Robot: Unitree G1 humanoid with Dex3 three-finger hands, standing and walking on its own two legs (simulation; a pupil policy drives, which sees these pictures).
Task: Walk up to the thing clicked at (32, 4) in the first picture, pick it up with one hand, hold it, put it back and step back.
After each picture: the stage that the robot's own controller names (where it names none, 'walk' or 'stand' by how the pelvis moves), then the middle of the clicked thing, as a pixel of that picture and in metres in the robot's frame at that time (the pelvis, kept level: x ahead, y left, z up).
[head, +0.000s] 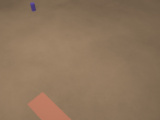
stand; (33, 6) +2.25 +0.79 -0.72
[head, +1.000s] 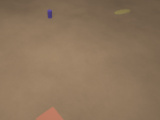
walk; (49, 14) +2.19 +0.44 -0.70
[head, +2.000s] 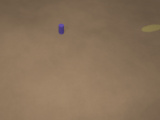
walk; (61, 29) +1.58 +0.21 -0.72
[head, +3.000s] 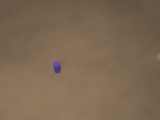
walk; (57, 67) +1.02 +0.25 -0.71
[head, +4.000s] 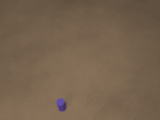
walk; (61, 105) +0.61 +0.23 -0.70
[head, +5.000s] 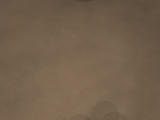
stand; out of the picture +0.35 +0.20 -0.69
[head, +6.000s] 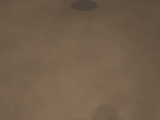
stand; out of the picture +0.32 +0.19 -0.72
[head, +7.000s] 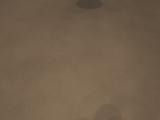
stand; out of the picture +0.33 +0.18 -0.72
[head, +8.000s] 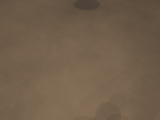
stand; out of the picture +0.31 +0.19 -0.73
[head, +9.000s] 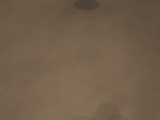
stand; out of the picture +0.31 +0.19 -0.73
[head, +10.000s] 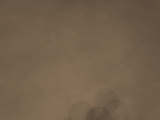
go down; out of the picture +0.32 +0.19 -0.72
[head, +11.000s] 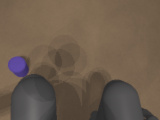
go down; (19, 67) +0.38 +0.27 -0.28
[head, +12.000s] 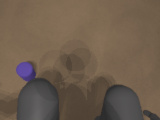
close in; (26, 72) +0.38 +0.26 -0.30
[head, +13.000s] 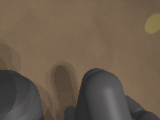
close in; out of the picture +0.34 +0.30 -0.21
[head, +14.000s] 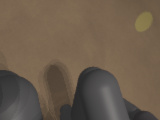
close; out of the picture +0.34 +0.30 -0.21
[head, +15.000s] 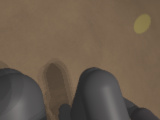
lift; out of the picture +0.33 +0.30 -0.22
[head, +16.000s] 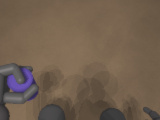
lift; (24, 85) +0.32 +0.20 -0.01
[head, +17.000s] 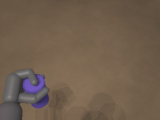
hold; (37, 92) +0.32 +0.17 +0.00
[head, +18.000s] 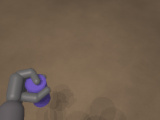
hold; (38, 91) +0.33 +0.17 +0.00
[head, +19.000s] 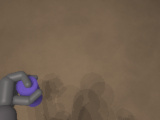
crouch; (30, 92) +0.33 +0.19 -0.06
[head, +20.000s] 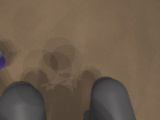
lower; out of the picture +0.42 +0.28 -0.12
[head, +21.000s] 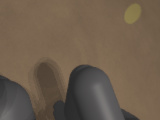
lower; out of the picture +0.38 +0.31 -0.22
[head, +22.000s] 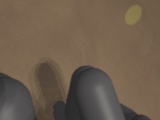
lower; out of the picture +0.37 +0.32 -0.22
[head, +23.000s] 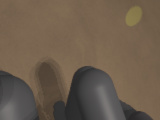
lower; out of the picture +0.37 +0.32 -0.22
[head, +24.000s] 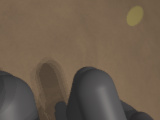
lower; out of the picture +0.36 +0.32 -0.22
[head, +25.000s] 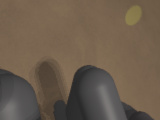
open; out of the picture +0.35 +0.30 -0.22
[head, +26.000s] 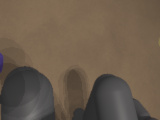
stand; out of the picture +0.37 +0.29 -0.24
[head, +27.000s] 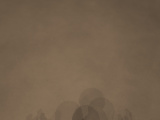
stand; out of the picture +0.34 +0.20 -0.62
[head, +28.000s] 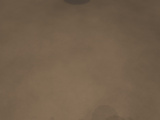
stand; out of the picture +0.34 +0.21 -0.67
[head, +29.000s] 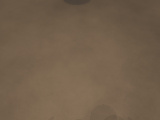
stand; out of the picture +0.34 +0.20 -0.67
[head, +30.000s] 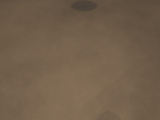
stand; out of the picture +0.37 +0.19 -0.72
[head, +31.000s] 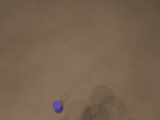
walk; (58, 107) +0.45 +0.19 -0.69
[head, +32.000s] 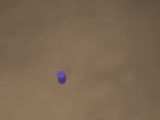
walk; (61, 77) +0.73 +0.18 -0.69
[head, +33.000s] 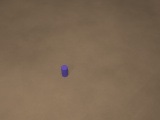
stand; (64, 71) +0.98 +0.23 -0.70
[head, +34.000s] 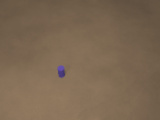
stand; (61, 71) +0.95 +0.22 -0.73
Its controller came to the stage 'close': yes
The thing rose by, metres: 0.70
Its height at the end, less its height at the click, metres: +0.00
